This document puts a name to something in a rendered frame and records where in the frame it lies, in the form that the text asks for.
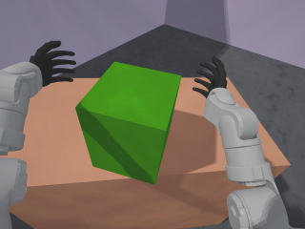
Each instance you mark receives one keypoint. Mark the carton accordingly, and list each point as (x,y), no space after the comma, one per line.
(126,118)

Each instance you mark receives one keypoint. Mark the right robot hand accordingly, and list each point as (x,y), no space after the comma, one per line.
(218,78)

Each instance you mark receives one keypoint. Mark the left robot forearm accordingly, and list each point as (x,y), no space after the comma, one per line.
(18,84)

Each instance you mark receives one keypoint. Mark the left robot hand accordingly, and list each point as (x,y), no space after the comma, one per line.
(43,59)

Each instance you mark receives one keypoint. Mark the left robot upper arm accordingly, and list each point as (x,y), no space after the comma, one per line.
(13,186)

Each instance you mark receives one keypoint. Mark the right robot upper arm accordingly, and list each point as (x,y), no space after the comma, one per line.
(256,208)

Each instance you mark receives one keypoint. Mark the right robot forearm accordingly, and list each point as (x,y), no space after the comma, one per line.
(238,128)

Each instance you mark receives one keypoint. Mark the pedestal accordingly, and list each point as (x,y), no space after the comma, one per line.
(64,190)

